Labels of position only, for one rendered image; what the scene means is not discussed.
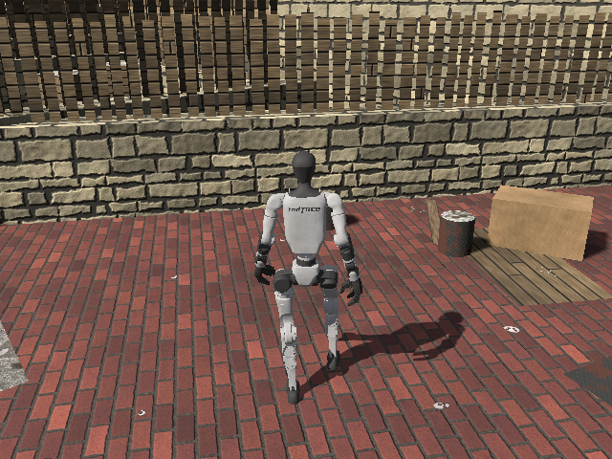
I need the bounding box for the left robot forearm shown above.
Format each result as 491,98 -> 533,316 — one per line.
255,230 -> 271,268

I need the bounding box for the robot thigh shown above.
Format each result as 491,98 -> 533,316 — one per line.
273,268 -> 297,344
318,265 -> 339,315

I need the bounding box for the robot left thigh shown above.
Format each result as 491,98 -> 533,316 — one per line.
273,268 -> 297,344

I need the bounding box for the right robot hand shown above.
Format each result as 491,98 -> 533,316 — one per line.
339,278 -> 362,306

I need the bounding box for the robot right upper arm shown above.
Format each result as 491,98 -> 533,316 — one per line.
324,192 -> 349,247

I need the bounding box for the left robot hand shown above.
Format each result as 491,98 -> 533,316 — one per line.
254,265 -> 275,285

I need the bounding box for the robot right thigh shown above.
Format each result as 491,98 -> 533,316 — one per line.
318,265 -> 339,315

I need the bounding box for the robot left upper arm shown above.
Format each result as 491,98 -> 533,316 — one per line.
260,193 -> 285,246

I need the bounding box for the right robot forearm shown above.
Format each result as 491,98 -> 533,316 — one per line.
339,232 -> 361,281

